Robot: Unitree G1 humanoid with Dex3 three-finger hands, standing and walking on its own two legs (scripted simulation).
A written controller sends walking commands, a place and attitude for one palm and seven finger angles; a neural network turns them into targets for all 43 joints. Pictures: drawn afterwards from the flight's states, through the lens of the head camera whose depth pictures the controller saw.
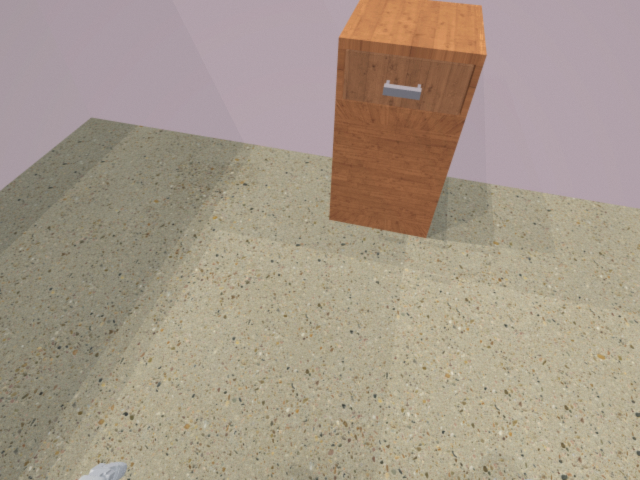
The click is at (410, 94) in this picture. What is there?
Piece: drawer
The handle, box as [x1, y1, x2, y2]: [382, 80, 421, 99]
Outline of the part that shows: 384,84 382,94 419,99 421,89 420,84 418,84 417,87 409,87 390,84 389,80 387,80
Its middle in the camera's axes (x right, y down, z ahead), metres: +0.25 -0.47 +1.21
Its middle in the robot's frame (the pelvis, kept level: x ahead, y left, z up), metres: +1.23 -0.19 -0.10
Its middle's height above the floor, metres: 0.67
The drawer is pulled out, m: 0.00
